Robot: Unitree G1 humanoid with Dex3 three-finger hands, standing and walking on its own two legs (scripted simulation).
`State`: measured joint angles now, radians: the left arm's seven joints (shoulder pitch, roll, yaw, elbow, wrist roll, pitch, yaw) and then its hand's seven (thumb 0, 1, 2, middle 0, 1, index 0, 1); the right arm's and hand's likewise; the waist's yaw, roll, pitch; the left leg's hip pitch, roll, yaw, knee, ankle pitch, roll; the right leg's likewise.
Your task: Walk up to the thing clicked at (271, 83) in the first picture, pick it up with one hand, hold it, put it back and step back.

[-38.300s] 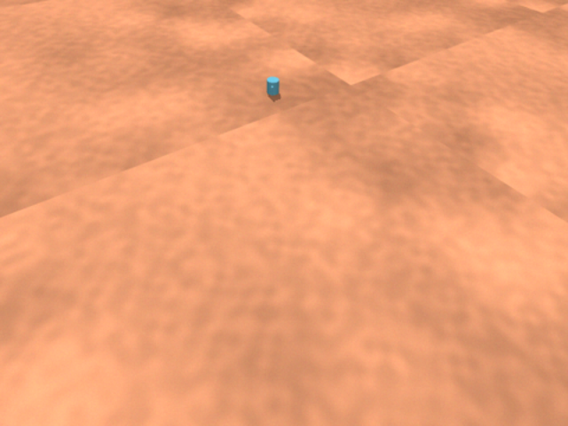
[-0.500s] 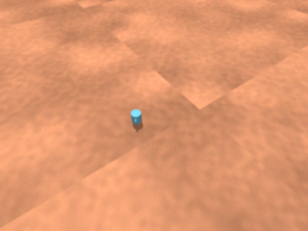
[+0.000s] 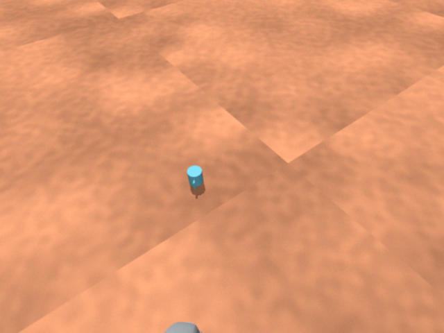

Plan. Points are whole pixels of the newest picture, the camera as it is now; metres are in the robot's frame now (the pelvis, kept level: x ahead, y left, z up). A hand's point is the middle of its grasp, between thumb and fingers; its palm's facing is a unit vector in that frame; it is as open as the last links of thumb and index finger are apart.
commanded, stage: step back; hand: left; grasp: from above
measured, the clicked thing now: (195, 178) +0.97 +0.22 -0.72
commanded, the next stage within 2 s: stand in 0.28 s
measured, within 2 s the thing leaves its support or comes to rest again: neither
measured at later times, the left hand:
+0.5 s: hand out of the picture +0.09 +0.28 -0.15, palm faces -0.01 -0.94 -0.33, open 7.4 cm
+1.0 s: hand out of the picture +0.10 +0.28 -0.14, palm faces -0.04 -0.94 -0.35, open 7.4 cm
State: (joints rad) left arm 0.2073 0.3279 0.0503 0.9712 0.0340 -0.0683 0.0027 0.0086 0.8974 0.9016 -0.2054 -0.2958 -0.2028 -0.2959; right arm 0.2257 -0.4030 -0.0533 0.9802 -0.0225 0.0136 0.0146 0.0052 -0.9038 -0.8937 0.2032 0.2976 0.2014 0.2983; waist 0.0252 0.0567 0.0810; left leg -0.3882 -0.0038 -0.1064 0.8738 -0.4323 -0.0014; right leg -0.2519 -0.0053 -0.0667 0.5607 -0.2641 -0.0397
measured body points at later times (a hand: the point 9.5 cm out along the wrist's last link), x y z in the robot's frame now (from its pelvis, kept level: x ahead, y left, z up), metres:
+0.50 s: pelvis +0.02 +0.03 +0.01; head +0.03 +0.03 +0.46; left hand +0.09 +0.33 -0.13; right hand +0.14 -0.26 -0.12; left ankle +0.05 +0.16 -0.73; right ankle +0.03 -0.10 -0.73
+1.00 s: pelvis +0.02 +0.02 +0.02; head +0.03 +0.02 +0.46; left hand +0.10 +0.33 -0.12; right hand +0.09 -0.28 -0.12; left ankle +0.05 +0.16 -0.73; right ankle +0.03 -0.10 -0.73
